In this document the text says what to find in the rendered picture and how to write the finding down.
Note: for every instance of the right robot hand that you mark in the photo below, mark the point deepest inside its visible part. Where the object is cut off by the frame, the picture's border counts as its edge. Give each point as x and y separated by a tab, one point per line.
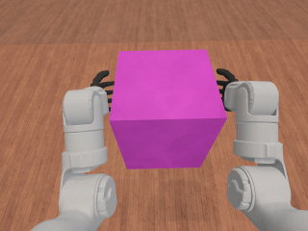
230	77

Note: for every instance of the left robot forearm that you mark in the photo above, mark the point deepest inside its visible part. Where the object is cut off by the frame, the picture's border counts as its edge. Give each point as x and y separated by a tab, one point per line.
83	122

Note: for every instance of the carton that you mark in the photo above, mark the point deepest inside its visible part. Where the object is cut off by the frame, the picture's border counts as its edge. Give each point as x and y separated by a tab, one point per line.
166	109

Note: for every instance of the right robot forearm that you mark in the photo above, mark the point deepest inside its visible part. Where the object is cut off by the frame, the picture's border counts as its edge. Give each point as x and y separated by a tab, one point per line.
255	104

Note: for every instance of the left robot hand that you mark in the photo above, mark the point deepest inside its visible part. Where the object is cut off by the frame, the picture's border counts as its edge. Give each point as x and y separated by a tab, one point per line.
96	83

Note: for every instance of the left robot upper arm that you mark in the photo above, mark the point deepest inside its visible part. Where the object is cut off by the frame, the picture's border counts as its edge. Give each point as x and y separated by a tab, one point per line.
85	201

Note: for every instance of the right robot upper arm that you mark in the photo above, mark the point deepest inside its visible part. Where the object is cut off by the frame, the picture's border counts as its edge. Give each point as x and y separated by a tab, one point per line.
262	193

